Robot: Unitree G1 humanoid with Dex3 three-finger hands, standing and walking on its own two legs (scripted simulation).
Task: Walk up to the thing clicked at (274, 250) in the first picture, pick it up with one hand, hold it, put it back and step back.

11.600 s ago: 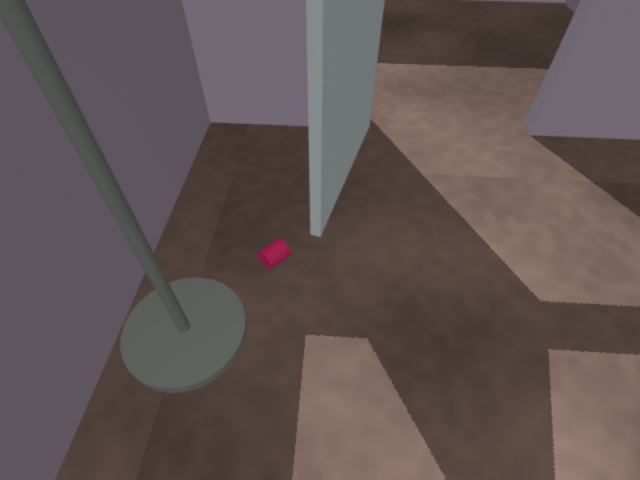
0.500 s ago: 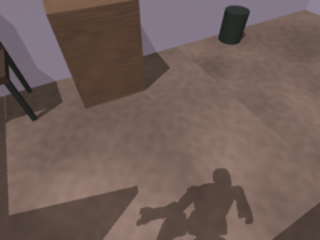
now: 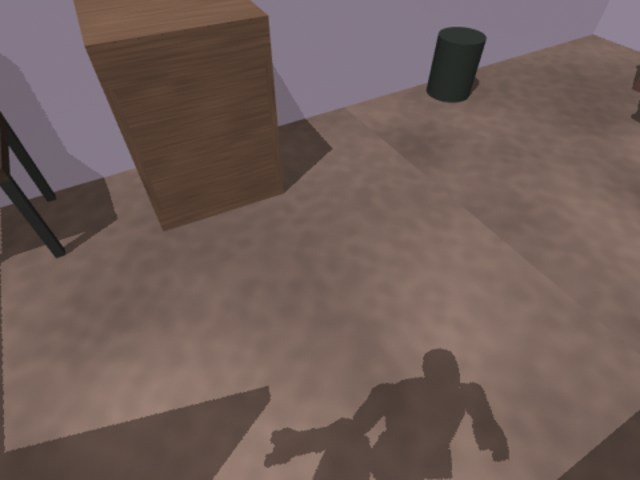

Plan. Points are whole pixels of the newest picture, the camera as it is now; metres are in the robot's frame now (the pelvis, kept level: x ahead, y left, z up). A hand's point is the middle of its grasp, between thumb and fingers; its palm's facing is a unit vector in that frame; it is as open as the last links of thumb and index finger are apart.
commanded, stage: walk up
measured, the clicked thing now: out of the picture -0.67 +0.73 -0.73
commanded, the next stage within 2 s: none
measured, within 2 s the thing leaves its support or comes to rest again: neither
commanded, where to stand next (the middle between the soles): +0.70 +0.01 m, yaw +2 degrees
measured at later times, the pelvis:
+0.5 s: pelvis +0.16 -0.04 +0.00, yaw +3 degrees
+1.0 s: pelvis +0.37 +0.00 -0.01, yaw +1 degrees
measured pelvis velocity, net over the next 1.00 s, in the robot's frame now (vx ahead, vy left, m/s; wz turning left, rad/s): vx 0.37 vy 0.00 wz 0.02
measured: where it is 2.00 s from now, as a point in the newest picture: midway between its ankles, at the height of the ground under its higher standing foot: (318, 356)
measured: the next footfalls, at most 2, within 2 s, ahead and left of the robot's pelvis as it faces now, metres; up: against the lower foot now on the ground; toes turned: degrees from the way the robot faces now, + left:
right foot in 0.14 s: +0.14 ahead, -0.16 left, +0.00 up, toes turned -3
left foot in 0.60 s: +0.36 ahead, +0.12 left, +0.00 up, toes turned +7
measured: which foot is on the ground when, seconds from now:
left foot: down 0.00-0.16, up 0.18-0.58, down 0.60-1.00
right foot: up 0.00-0.12, down 0.14-0.64, up 0.66-1.00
